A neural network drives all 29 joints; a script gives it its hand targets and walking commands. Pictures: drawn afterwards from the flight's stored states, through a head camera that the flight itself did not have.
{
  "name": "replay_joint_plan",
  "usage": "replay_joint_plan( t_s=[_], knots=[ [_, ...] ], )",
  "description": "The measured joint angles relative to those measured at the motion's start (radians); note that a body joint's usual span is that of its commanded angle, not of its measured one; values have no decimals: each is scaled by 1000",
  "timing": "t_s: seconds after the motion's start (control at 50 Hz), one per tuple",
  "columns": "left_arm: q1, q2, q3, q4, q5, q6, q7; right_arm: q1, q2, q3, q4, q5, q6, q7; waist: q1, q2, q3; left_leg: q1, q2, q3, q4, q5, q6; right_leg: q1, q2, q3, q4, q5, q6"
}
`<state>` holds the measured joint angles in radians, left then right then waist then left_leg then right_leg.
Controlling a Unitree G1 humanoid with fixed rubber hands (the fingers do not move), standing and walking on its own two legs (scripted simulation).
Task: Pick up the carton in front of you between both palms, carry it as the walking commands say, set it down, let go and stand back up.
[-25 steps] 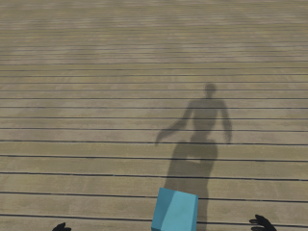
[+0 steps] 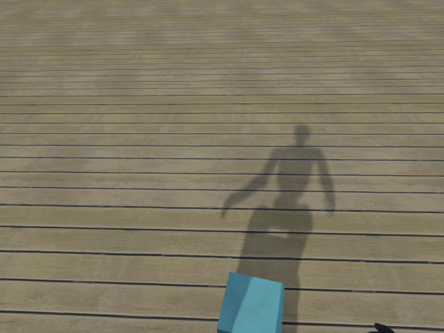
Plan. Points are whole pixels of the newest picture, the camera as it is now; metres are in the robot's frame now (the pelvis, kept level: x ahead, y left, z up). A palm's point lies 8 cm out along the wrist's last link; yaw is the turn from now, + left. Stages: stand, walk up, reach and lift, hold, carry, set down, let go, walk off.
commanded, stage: stand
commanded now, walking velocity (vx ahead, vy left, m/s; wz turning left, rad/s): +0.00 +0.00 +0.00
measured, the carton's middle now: (250, 316) +0.37 -0.07 -0.65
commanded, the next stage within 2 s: none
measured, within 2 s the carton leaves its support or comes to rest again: neither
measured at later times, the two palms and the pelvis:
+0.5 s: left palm out of the picture +0.08 +0.31 -0.10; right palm out of the picture +0.08 -0.30 -0.10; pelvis -0.01 +0.00 +0.00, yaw +0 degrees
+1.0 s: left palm out of the picture +0.07 +0.31 -0.10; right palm out of the picture +0.08 -0.31 -0.10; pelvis -0.02 +0.00 +0.00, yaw +0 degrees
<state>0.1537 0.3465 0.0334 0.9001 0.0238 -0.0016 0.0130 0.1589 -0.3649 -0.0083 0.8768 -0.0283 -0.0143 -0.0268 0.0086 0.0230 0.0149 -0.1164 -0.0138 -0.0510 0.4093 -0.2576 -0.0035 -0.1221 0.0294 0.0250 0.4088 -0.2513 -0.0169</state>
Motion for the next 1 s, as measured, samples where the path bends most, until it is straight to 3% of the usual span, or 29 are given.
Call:
replay_joint_plan(
  t_s=[1.0],
  knots=[
    [-39,37,-25,145,-10,-9,-6,-30,-27,8,146,13,-4,12,-2,-10,14,20,-3,3,-74,62,3,16,-6,4,-69,59,4]
  ],
)
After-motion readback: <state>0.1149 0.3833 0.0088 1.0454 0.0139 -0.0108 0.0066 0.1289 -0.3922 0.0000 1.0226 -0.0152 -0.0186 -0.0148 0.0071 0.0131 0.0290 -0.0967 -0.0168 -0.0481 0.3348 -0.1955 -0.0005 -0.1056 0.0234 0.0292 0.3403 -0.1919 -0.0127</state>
